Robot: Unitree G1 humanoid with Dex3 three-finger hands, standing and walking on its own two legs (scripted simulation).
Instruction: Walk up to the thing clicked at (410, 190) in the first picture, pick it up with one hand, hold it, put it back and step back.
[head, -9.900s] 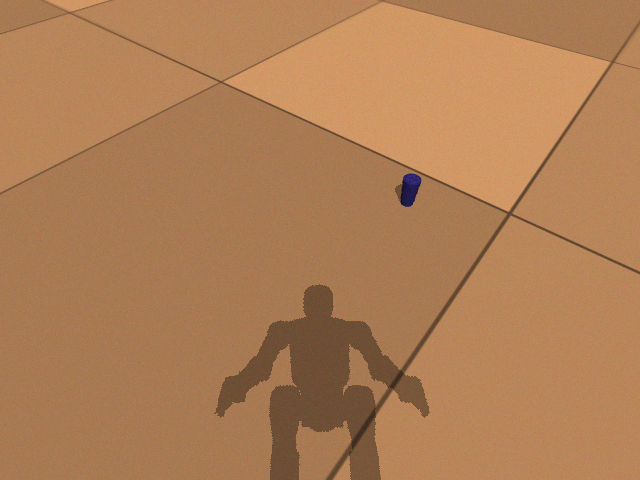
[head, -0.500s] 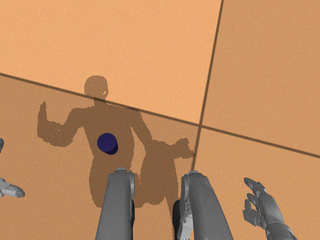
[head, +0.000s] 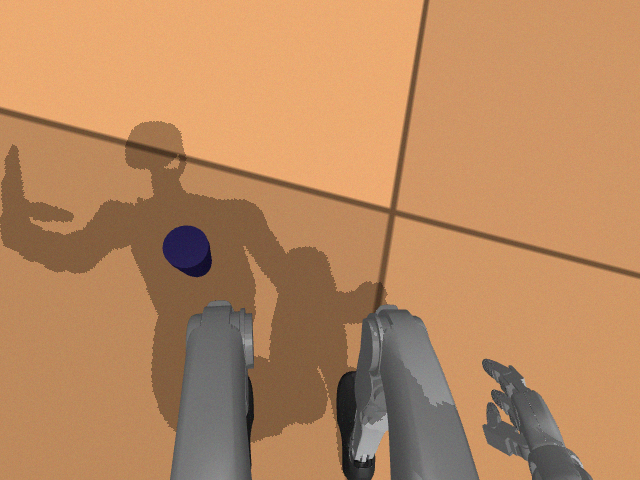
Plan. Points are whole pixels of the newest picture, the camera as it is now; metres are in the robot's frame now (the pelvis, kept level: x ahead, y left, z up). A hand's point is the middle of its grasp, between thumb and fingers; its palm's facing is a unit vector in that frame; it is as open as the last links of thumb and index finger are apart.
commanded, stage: go down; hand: left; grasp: from the side
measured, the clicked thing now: (192, 255) +0.43 +0.23 -0.37
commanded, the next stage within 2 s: approach in 1.00 s
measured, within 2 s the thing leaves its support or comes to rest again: neither
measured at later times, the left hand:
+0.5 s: hand out of the picture +0.34 +0.44 -0.05, palm faces +0.29 -0.95 -0.08, open 17.1 cm
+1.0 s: hand out of the picture +0.34 +0.45 -0.07, palm faces +0.29 -0.95 -0.06, open 17.3 cm
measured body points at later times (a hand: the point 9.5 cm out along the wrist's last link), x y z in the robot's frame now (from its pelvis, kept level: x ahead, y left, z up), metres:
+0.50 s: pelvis -0.01 +0.00 -0.05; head +0.20 +0.08 +0.34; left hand +0.32 +0.49 -0.04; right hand +0.16 -0.27 -0.15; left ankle +0.08 +0.12 -0.41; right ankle +0.08 -0.12 -0.41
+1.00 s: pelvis -0.01 +0.00 -0.07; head +0.20 +0.09 +0.32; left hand +0.32 +0.50 -0.06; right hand +0.17 -0.27 -0.16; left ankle +0.08 +0.12 -0.41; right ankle +0.08 -0.12 -0.41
